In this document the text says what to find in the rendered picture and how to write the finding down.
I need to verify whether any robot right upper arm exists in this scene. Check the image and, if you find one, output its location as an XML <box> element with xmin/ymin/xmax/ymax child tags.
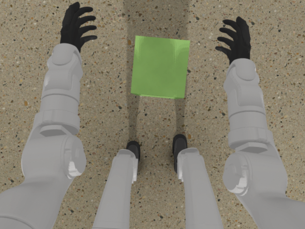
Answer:
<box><xmin>223</xmin><ymin>151</ymin><xmax>305</xmax><ymax>229</ymax></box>

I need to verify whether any robot shin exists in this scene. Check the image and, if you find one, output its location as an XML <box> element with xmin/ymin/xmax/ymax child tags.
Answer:
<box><xmin>112</xmin><ymin>149</ymin><xmax>135</xmax><ymax>163</ymax></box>
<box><xmin>178</xmin><ymin>148</ymin><xmax>204</xmax><ymax>161</ymax></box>

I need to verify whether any right robot shin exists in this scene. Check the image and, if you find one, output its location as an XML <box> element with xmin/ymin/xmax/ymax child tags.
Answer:
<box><xmin>178</xmin><ymin>148</ymin><xmax>204</xmax><ymax>161</ymax></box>

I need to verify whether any robot left forearm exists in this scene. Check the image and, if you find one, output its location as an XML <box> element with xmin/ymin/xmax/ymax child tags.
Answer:
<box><xmin>21</xmin><ymin>43</ymin><xmax>83</xmax><ymax>175</ymax></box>

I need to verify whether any robot left upper arm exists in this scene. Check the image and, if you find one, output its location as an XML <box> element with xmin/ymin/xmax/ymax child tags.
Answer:
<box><xmin>0</xmin><ymin>134</ymin><xmax>87</xmax><ymax>229</ymax></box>

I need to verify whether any carton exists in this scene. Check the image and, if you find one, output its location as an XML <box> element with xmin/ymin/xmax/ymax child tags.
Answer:
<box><xmin>131</xmin><ymin>36</ymin><xmax>190</xmax><ymax>99</ymax></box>

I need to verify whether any left robot shin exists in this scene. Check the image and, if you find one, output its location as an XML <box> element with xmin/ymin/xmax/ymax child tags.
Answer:
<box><xmin>112</xmin><ymin>149</ymin><xmax>135</xmax><ymax>163</ymax></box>

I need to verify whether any robot right forearm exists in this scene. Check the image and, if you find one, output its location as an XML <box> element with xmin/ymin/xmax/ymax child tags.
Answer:
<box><xmin>224</xmin><ymin>58</ymin><xmax>288</xmax><ymax>180</ymax></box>

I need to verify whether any right robot hand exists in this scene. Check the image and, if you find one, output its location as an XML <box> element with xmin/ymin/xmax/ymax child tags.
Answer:
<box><xmin>215</xmin><ymin>16</ymin><xmax>251</xmax><ymax>65</ymax></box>

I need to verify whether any left robot hand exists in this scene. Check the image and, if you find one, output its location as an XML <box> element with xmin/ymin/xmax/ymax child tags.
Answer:
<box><xmin>60</xmin><ymin>2</ymin><xmax>97</xmax><ymax>53</ymax></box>

